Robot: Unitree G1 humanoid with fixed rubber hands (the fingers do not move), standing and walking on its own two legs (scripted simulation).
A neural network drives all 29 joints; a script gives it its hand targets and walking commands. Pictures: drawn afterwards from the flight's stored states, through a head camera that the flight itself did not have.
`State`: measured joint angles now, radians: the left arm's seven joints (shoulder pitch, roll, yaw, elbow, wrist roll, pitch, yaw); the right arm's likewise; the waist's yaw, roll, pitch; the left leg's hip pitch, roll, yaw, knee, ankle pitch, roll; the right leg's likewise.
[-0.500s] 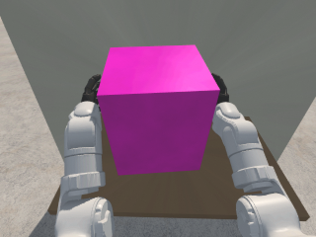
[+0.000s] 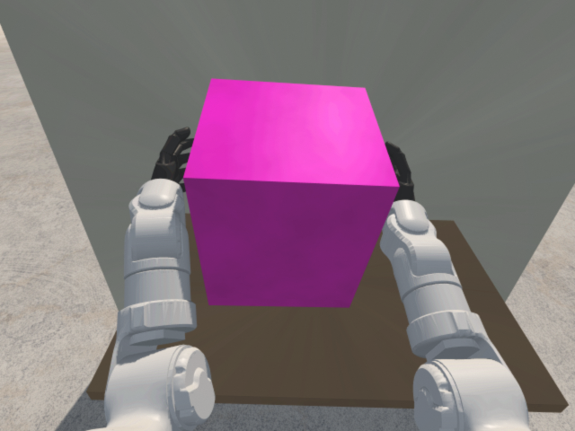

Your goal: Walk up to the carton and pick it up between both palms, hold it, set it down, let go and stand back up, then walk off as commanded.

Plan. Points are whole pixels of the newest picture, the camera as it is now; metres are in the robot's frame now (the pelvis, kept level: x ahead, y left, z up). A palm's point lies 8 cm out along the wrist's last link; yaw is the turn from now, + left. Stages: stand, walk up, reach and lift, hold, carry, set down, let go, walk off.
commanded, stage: set down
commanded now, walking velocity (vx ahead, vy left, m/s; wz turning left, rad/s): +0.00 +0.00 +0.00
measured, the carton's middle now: (284, 199) +0.40 -0.01 +0.20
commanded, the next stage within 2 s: none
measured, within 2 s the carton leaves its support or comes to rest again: neither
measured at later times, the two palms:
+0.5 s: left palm (181, 216) +0.40 +0.15 +0.18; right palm (388, 233) +0.36 -0.16 +0.16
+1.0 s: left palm (192, 226) +0.41 +0.14 +0.15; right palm (388, 252) +0.35 -0.17 +0.12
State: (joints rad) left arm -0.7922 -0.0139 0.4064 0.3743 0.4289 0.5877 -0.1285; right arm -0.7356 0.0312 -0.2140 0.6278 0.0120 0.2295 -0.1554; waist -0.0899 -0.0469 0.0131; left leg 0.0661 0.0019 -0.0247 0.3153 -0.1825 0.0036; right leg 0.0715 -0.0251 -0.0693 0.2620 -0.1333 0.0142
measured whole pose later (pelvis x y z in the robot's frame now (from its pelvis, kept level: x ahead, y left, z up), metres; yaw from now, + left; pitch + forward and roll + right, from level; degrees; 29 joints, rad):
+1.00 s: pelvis +0.01 +0.02 +0.00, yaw -1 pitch -6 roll -1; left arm -0.73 0.03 0.24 0.61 0.26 0.35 -0.04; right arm -0.55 0.06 -0.26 0.64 -0.04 -0.01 -0.18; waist -0.08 -0.05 0.06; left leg -0.05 -0.01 0.00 0.36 -0.21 0.02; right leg -0.02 -0.03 -0.05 0.25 -0.11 0.04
